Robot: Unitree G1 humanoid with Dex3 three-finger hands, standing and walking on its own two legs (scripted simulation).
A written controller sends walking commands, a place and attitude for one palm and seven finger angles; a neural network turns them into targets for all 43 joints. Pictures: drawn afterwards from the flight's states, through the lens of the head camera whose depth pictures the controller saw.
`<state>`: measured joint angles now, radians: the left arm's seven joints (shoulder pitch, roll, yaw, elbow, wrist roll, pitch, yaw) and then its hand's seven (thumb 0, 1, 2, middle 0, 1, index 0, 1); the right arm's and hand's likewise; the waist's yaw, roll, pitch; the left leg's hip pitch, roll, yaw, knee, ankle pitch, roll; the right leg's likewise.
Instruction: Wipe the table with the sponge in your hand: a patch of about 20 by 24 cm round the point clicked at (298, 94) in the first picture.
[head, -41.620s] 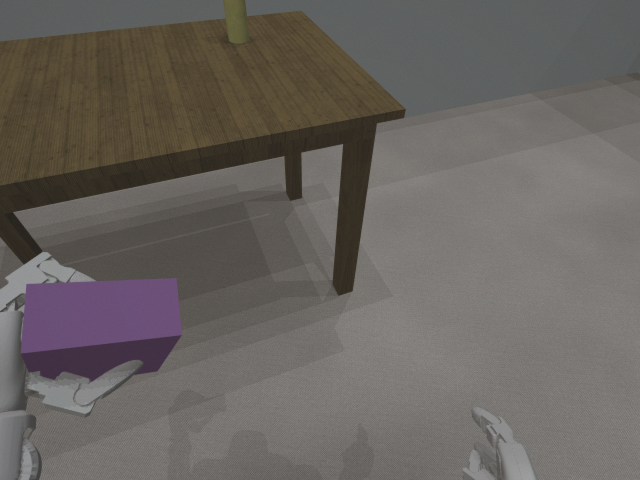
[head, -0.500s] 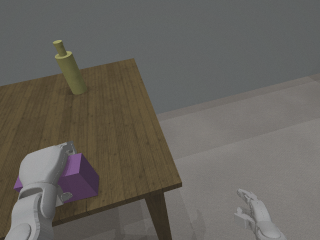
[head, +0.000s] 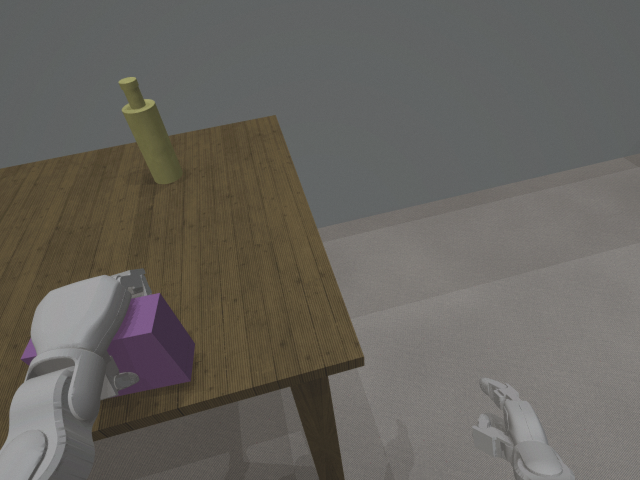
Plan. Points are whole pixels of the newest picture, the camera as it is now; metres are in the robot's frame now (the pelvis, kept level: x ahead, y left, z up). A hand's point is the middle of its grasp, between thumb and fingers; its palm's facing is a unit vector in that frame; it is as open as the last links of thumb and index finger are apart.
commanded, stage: lift the sponge slowly off the table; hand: left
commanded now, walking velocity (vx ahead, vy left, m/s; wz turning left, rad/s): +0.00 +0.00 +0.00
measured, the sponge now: (125, 357) +0.21 +0.28 +0.07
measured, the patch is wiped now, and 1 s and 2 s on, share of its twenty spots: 1.00 1.00 1.00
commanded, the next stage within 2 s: bring the sponge back beside the body in 1.24 s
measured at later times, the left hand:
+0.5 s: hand (104, 313) +0.23 +0.28 +0.15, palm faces +0.10 -0.09 -0.99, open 9.7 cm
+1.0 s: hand (104, 284) +0.24 +0.27 +0.18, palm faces +0.16 -0.10 -0.98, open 9.7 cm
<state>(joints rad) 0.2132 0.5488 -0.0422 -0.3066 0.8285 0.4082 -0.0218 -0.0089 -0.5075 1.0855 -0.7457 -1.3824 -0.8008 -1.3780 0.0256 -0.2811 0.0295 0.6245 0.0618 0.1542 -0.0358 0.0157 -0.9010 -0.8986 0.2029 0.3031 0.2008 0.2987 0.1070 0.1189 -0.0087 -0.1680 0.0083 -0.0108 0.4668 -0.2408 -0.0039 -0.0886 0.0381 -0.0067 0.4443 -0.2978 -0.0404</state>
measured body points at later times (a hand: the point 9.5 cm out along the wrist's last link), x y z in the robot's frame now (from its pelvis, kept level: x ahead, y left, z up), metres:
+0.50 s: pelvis -0.01 +0.00 +0.00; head -0.03 -0.05 +0.45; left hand +0.22 +0.28 +0.20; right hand +0.25 -0.21 -0.08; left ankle +0.01 +0.13 -0.74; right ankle -0.03 -0.10 -0.74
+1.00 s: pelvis -0.01 +0.00 +0.00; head -0.02 -0.05 +0.45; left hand +0.23 +0.27 +0.23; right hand +0.25 -0.19 -0.08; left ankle +0.01 +0.13 -0.74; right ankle -0.03 -0.10 -0.74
